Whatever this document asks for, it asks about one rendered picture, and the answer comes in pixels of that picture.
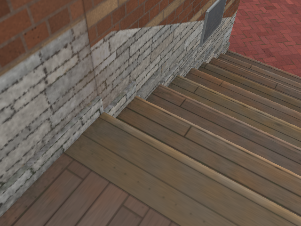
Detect stairs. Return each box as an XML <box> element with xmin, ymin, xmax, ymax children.
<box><xmin>116</xmin><ymin>50</ymin><xmax>301</xmax><ymax>217</ymax></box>

